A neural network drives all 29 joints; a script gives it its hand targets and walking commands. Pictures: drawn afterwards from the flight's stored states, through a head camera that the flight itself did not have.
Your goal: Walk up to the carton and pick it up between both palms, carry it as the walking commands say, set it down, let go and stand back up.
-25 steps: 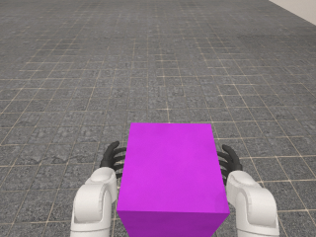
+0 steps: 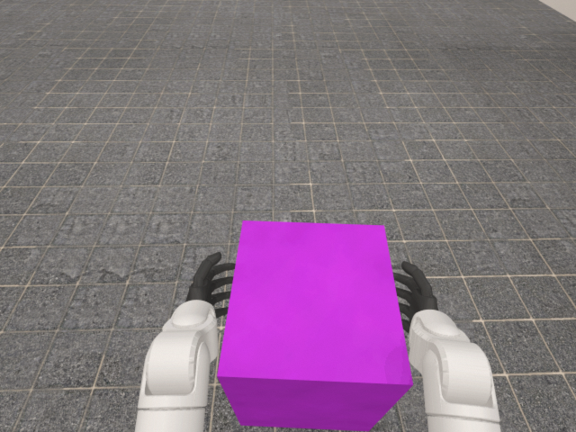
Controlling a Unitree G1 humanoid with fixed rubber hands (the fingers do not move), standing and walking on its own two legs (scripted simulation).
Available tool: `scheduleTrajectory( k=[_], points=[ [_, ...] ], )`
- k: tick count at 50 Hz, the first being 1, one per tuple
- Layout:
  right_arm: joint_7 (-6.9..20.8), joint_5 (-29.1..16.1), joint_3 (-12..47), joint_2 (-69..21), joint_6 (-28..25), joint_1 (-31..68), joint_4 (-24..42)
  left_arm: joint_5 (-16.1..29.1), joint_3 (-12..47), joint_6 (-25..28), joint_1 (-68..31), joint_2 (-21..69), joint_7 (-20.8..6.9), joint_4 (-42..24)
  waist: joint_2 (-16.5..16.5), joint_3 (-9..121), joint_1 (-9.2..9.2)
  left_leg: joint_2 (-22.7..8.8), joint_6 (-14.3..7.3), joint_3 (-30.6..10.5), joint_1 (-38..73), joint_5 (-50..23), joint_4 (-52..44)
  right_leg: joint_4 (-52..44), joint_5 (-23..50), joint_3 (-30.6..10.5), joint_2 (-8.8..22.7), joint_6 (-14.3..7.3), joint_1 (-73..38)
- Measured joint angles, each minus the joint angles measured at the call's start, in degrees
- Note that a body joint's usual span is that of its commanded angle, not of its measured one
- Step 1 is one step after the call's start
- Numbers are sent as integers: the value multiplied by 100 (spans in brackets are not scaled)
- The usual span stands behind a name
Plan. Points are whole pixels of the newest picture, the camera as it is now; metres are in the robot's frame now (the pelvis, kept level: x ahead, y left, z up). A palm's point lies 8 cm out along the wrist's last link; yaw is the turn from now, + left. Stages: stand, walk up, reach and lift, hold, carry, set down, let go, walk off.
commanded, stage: carry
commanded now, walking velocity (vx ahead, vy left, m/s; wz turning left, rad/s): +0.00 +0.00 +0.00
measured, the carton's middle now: (308, 330) +0.27 -0.01 -0.02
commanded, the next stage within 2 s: hold in 1.00 s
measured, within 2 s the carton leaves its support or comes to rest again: neither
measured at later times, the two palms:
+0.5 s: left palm (205, 282) +0.30 +0.14 +0.06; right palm (413, 293) +0.30 -0.15 +0.05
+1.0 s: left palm (207, 283) +0.31 +0.14 +0.05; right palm (412, 291) +0.30 -0.15 +0.05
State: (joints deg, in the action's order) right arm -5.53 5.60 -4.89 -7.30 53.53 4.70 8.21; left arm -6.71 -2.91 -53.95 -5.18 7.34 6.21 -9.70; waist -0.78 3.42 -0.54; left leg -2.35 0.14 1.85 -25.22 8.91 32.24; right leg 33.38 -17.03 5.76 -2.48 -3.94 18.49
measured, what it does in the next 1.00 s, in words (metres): stands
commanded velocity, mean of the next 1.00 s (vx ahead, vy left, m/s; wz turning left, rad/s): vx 0.00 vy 0.00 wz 0.00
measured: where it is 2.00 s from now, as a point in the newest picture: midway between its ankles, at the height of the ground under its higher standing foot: outside the picture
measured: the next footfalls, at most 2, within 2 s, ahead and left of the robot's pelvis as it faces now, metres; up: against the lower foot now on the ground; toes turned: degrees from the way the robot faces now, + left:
none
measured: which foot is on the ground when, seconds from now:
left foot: down 0.00-1.00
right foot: down 0.00-1.00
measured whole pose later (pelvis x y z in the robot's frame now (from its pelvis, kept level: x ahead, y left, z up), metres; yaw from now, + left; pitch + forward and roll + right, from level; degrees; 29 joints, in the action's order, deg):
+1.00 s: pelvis +0.03 +0.00 +0.00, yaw +0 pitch +0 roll +0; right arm -4.2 8.1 -5.8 -7.5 48.1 7.4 0.6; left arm -8.7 -4.4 -48.2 -6.7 7.4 5.0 -2.9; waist -0.6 3.1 -0.2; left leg -1.8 0.1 2.6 -20.5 12.8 33.2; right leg 33.4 -20.4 4.9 -1.9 -3.5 13.5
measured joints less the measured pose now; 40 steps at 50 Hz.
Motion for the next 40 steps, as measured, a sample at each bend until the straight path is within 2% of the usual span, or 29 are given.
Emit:
scheduleTrajectory(
  k=[10,14,19,21,27,40],
  points=[
    [7,-10,-31,-3,-31,54,9,3,2,69,-18,0,5,-5,82,88,-6,113,-63,95,108,71,-91,27,-117,-86,119,81,-43],
    [48,135,-46,-5,-184,120,-447,-114,-72,223,-79,3,-67,443,121,199,-7,123,-66,109,150,137,-80,22,-170,-102,130,92,-90],
    [4,81,2,-1,-163,78,-340,-47,-67,270,24,-2,-59,341,75,141,-7,112,-44,104,227,216,-68,-24,-218,-103,115,83,-193],
    [61,144,-44,-7,-253,171,-481,-114,-77,344,-44,0,-62,444,70,115,-10,112,-40,112,242,229,-72,-26,-231,-111,115,83,-205],
    [13,58,42,-2,-237,84,-70,-42,-39,325,26,-2,-49,44,40,38,-25,96,-29,87,234,288,-25,-43,-267,-90,95,72,-232],
    [97,189,-55,-10,-423,188,-650,-161,-111,457,-81,4,-93,579,73,11,22,83,-25,96,411,397,68,1,-345,-103,86,66,-429]
  ],
)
